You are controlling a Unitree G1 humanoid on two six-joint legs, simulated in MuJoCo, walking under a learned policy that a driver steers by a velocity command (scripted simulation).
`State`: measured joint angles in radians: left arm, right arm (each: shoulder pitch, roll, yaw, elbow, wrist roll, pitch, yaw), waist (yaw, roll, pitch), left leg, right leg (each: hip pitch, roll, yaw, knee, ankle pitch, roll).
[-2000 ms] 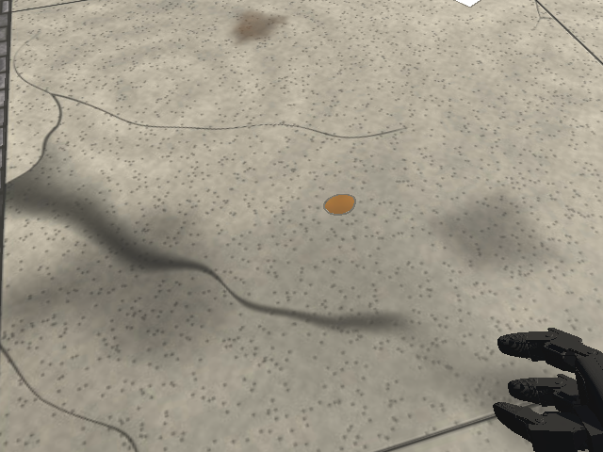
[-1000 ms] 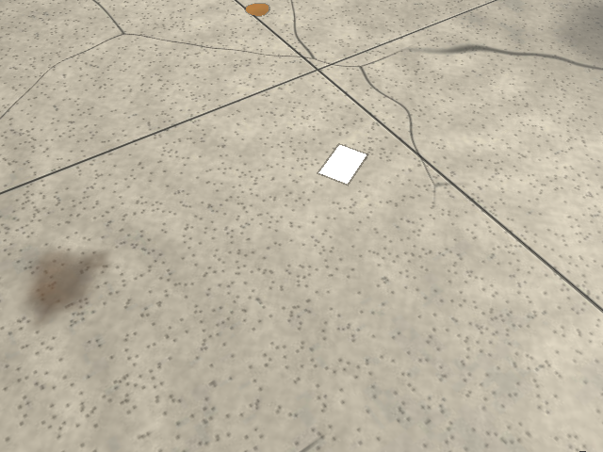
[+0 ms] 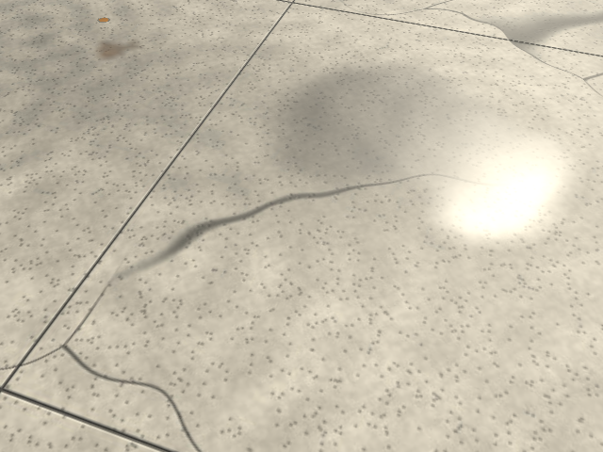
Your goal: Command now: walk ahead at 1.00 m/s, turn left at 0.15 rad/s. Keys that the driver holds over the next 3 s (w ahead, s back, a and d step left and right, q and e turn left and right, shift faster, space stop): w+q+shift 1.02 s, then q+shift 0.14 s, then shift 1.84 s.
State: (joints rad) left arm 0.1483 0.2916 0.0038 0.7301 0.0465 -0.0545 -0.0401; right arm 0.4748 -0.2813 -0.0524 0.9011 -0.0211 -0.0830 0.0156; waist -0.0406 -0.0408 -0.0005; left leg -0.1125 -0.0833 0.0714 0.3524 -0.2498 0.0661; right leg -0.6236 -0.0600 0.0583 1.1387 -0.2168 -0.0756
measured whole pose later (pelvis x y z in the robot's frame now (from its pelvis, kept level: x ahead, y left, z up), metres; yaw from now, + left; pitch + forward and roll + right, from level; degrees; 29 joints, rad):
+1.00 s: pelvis +0.88 +0.23 -0.01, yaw +48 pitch +2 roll +0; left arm -0.03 0.26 -0.02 0.57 0.03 -0.05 -0.02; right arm 0.47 -0.32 -0.08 0.83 0.00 -0.05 0.02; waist -0.13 0.01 0.04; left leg 0.04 -0.19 -0.23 0.32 -0.35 0.16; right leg -0.69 -0.11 0.09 0.65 0.00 0.06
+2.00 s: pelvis +1.17 +0.51 -0.01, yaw +70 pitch -1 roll +0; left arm 0.18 0.23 0.00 0.87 0.02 -0.02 0.01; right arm 0.18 -0.23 -0.05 0.82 -0.02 0.02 -0.02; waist -0.01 0.00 0.01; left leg -0.31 -0.02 -0.05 0.51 -0.19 -0.01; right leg -0.22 -0.02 -0.01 0.55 -0.31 0.01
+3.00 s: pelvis +1.20 +0.53 +0.00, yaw +70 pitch -1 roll +0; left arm 0.27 0.21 0.01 1.07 0.01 -0.01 0.03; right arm 0.14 -0.21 -0.04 1.15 0.00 0.02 -0.05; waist 0.00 0.00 0.03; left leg -0.24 0.02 -0.06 0.46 -0.20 -0.04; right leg -0.13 0.01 -0.03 0.45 -0.30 -0.02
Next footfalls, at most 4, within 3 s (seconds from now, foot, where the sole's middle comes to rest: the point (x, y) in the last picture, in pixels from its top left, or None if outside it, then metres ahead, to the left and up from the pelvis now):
0.22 right None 0.44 -0.11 -0.78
0.68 left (220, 351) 0.78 0.20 -0.78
1.08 right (182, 223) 1.21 0.33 -0.78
1.48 left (67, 258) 1.09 0.64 -0.78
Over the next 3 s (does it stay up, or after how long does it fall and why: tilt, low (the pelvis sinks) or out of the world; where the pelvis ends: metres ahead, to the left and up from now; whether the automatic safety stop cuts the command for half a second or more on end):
stays up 1.20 0.53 0.00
